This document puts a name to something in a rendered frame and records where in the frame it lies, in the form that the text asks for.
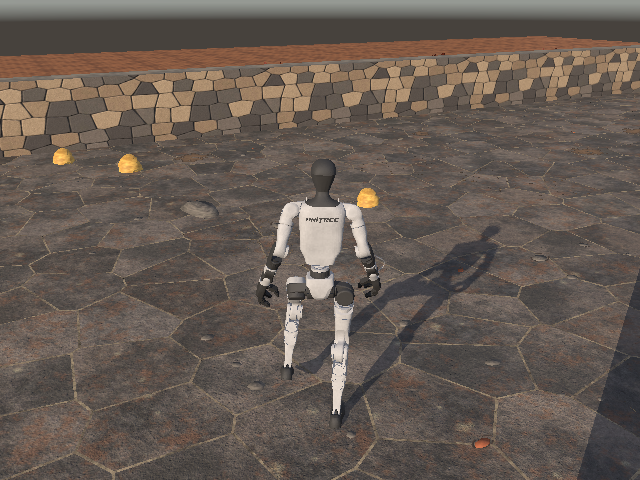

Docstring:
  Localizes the right robot hand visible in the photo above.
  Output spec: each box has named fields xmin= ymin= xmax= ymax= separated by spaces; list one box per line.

xmin=358 ymin=277 xmax=381 ymax=298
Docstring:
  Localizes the robot left foot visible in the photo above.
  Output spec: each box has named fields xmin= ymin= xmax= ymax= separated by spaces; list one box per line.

xmin=280 ymin=364 xmax=294 ymax=380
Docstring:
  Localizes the left robot hand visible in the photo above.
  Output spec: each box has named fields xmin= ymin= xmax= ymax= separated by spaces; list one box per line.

xmin=256 ymin=282 xmax=279 ymax=307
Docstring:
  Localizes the left robot upper arm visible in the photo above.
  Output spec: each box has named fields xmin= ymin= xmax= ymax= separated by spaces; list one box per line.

xmin=273 ymin=201 xmax=302 ymax=258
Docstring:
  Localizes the robot right thigh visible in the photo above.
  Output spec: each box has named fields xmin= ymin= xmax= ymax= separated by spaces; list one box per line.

xmin=331 ymin=280 xmax=355 ymax=363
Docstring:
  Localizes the left robot forearm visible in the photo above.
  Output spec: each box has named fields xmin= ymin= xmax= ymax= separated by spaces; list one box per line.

xmin=259 ymin=242 xmax=282 ymax=286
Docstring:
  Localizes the right robot forearm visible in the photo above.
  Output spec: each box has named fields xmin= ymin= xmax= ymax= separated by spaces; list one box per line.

xmin=360 ymin=242 xmax=379 ymax=281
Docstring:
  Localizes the right robot upper arm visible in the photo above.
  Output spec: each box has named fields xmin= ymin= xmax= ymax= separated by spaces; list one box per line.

xmin=343 ymin=202 xmax=371 ymax=258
